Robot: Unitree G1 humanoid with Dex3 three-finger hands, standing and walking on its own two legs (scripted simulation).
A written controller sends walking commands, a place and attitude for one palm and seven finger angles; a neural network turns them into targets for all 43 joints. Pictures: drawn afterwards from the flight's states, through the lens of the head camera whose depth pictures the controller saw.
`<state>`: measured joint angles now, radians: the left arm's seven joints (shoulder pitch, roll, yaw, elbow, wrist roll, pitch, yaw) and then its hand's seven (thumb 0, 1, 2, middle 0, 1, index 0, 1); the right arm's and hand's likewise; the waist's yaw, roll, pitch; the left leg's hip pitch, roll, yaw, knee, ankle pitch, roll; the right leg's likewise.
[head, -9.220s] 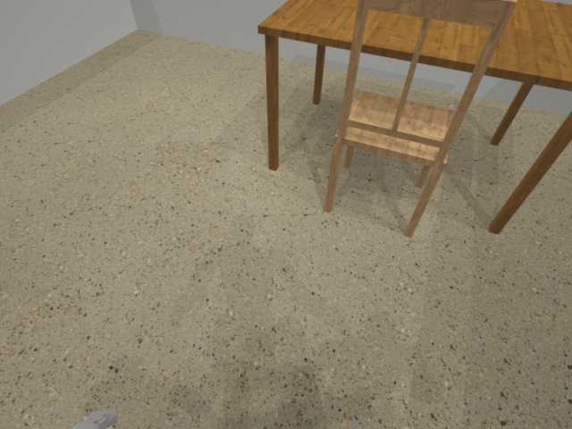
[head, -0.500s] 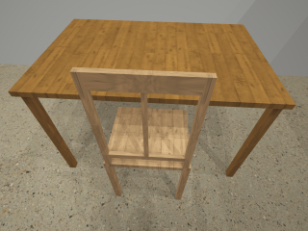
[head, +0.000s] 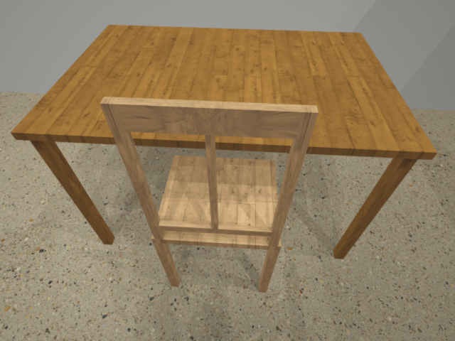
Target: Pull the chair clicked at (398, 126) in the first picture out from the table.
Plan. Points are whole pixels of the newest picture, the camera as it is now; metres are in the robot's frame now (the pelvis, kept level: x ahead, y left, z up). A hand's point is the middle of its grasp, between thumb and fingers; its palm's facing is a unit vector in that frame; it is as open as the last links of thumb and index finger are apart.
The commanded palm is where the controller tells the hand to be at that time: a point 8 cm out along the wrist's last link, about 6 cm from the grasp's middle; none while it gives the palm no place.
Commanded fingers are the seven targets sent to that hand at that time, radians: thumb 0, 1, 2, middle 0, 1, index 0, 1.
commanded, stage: raise the hand toward the chair's back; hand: left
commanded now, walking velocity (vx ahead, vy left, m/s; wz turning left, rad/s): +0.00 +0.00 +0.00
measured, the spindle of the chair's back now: (213, 188) +0.47 +0.07 -0.07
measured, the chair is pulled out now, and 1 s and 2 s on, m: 0.00 0.00 0.00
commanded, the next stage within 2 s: none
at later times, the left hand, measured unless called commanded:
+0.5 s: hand out of the picture +0.14 +0.19 -0.10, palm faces +0.06 -1.00 -0.03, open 10.0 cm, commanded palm +0.13 +0.23 -0.06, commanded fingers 0.00 0.27 0.63 -0.14 -0.20 -0.14 -0.20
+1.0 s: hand (115, 308) +0.18 +0.21 -0.05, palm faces +0.03 -1.00 -0.08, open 14.4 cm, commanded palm +0.15 +0.26 -0.05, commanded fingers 0.00 -0.31 0.38 -0.08 -0.11 -0.08 -0.11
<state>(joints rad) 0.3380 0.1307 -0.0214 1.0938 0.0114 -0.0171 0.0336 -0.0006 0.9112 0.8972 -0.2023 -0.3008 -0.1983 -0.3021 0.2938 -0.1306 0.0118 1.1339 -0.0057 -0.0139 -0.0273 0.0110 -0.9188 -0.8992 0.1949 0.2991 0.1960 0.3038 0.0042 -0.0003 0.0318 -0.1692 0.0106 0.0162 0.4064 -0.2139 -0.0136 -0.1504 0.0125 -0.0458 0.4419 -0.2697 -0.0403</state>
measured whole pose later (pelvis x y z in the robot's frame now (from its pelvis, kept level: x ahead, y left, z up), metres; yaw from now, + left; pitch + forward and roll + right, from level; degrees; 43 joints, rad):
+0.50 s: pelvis -0.03 +0.01 -0.11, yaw +0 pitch +15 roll +0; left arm 0.53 0.17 0.11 0.05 -0.22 -0.49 -0.24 0.01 0.50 0.72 -0.17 -0.24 -0.16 -0.24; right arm 0.08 -0.27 -0.08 0.49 0.01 -0.21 0.03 0.01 -0.91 -0.90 0.19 0.30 0.19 0.30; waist 0.03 -0.02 -0.12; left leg -0.95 0.00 -0.01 1.24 -0.55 0.00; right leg -0.91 -0.01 -0.06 1.24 -0.60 -0.04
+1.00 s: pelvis -0.04 +0.03 -0.11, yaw +0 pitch +17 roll -3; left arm 0.43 0.22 0.14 -0.13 -0.23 -0.42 -0.18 0.00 -0.08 0.47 -0.10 -0.15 -0.10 -0.15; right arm 0.22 -0.27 -0.01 0.57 0.01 -0.21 -0.02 0.02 -0.90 -0.90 0.20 0.30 0.20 0.30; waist 0.00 0.04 -0.12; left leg -1.02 0.00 -0.02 1.24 -0.52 0.03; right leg -0.95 -0.01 -0.07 1.20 -0.54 -0.01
